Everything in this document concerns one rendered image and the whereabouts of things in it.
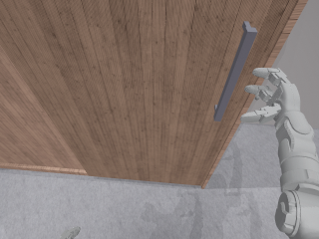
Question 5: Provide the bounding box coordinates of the wardrobe door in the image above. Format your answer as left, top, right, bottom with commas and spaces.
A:
0, 0, 297, 186
0, 45, 84, 170

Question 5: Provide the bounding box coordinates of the right robot upper arm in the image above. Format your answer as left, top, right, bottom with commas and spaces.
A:
274, 190, 319, 239

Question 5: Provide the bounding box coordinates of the robot right hand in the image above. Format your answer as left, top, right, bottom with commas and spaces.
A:
240, 68, 301, 124

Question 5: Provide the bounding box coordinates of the handle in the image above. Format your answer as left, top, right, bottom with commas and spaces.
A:
213, 21, 258, 121

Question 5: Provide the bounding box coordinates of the robot left hand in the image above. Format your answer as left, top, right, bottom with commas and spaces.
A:
59, 226, 81, 239

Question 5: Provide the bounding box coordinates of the robot right forearm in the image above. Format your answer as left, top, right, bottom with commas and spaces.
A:
274, 111, 319, 196

